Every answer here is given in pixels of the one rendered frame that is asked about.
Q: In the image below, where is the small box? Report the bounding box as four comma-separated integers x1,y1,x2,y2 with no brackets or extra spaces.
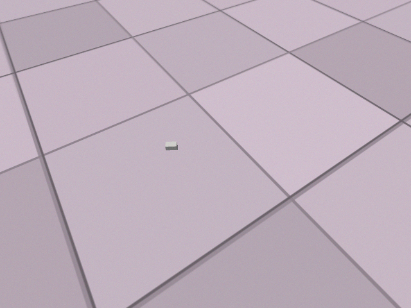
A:
165,141,177,150

